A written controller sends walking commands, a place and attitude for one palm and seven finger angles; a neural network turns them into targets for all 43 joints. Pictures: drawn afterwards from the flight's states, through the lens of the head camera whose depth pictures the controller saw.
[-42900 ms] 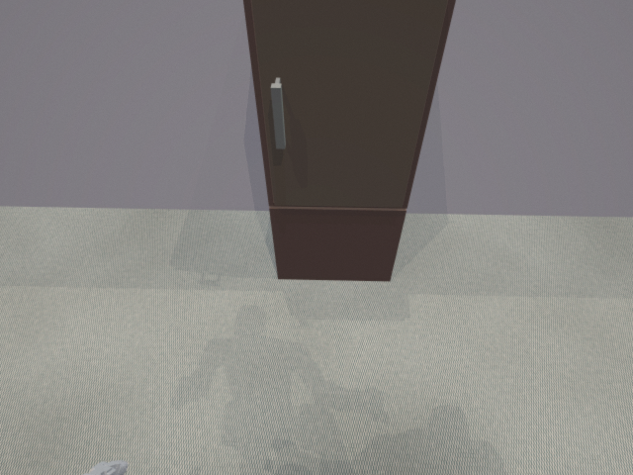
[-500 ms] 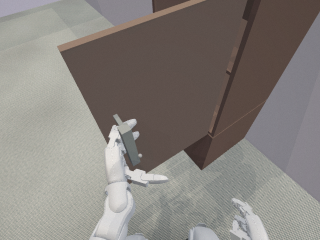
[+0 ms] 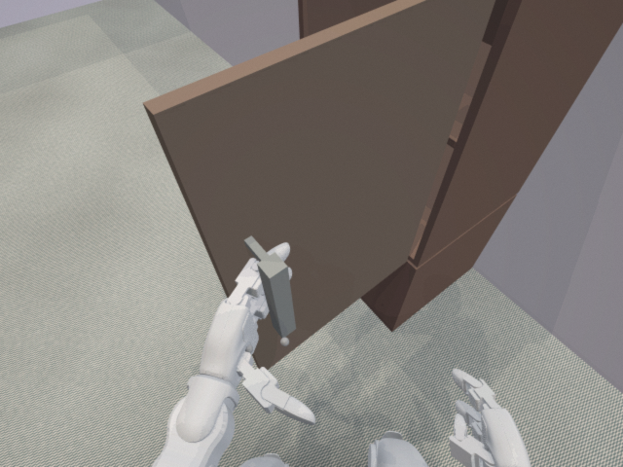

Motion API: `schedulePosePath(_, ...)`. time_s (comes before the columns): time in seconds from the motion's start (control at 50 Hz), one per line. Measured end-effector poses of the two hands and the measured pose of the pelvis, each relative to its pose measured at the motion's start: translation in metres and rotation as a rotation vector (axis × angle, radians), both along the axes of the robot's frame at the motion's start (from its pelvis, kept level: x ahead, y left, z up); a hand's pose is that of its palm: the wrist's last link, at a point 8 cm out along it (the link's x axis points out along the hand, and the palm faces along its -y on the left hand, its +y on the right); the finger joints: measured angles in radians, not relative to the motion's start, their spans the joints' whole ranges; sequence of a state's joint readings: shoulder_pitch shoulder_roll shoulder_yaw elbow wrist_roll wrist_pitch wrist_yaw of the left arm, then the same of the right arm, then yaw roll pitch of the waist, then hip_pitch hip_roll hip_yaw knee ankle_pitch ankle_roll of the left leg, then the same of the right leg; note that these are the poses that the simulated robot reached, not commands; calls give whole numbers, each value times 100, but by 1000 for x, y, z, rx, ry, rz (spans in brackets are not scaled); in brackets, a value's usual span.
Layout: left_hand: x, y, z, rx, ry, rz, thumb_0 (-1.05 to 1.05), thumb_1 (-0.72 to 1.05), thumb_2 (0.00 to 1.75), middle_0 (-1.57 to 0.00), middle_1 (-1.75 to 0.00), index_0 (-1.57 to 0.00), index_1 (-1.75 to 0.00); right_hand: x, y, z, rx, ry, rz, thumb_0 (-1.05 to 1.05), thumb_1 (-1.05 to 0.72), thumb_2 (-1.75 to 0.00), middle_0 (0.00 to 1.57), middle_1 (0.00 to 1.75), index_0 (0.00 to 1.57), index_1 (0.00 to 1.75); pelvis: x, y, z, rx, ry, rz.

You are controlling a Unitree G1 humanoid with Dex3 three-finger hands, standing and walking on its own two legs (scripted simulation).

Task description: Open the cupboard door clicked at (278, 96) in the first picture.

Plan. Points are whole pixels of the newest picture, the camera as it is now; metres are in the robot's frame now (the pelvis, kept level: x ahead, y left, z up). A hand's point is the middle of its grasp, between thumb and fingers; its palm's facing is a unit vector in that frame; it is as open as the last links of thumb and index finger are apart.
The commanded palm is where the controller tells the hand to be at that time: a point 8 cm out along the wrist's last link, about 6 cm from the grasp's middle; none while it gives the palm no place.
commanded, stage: slide the hand sideways off the handle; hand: left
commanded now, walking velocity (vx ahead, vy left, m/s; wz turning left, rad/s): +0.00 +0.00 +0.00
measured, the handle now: (270, 289) +0.32 +0.07 +0.05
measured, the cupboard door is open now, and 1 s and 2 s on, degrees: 92 91 91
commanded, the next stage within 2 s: draw the hand back to the body in 0.80 s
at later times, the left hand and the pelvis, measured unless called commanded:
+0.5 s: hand (241, 375) +0.22 +0.09 +0.05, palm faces -0.16 -0.99 -0.03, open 16.0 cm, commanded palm +0.19 +0.17 +0.06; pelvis +0.01 -0.01 -0.01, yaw +0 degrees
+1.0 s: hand (198, 395) +0.20 +0.13 +0.05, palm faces -0.14 -0.99 -0.05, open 16.3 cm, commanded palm +0.17 +0.20 +0.07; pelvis +0.00 -0.01 -0.02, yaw +0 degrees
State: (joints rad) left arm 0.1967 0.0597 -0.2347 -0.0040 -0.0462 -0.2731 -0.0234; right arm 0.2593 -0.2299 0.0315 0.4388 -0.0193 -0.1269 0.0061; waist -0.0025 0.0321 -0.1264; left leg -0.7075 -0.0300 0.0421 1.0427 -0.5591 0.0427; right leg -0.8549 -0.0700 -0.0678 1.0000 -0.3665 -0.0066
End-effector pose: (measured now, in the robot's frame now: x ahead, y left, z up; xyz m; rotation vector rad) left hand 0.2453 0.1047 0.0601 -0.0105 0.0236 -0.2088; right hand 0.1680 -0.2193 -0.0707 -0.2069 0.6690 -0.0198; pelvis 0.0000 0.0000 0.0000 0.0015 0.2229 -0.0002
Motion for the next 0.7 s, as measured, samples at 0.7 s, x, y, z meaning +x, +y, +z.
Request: schedulePosePath(0.7,-54,69,-5,71,54,87,-2,-50,30,-18,-32,-21,-33,21,-25,-6,-35,-39,-46,2,-90,-90,20,30,20,30,11,-18,-16,-17,34,4)
